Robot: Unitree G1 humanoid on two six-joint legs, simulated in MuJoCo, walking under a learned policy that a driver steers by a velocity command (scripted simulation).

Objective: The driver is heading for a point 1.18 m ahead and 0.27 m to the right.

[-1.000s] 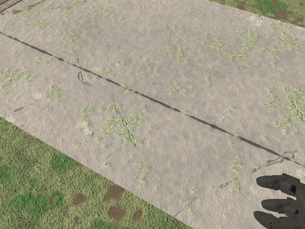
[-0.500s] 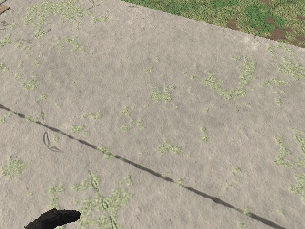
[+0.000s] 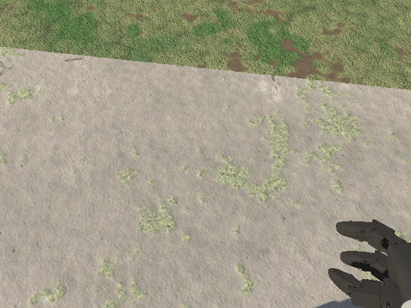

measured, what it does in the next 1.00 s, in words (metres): walks ahead: right foot, then left foot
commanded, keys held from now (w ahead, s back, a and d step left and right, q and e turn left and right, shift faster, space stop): e+shift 0.44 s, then shift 0.04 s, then q+shift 0.52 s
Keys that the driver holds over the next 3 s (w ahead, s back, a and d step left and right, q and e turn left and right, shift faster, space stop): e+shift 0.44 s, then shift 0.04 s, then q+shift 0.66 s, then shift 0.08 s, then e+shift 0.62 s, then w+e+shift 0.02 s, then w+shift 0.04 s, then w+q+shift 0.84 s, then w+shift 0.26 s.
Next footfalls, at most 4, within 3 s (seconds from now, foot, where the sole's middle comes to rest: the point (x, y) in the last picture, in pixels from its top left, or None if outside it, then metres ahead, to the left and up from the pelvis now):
0.40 right None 0.15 -0.13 -0.74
0.80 left None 0.22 0.09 -0.74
1.22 right None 0.21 -0.13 -0.74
1.52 left None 0.17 0.11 -0.74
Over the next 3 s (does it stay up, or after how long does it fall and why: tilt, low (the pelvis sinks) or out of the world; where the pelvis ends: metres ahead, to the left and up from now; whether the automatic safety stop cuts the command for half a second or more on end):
stays up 0.88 -0.28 0.02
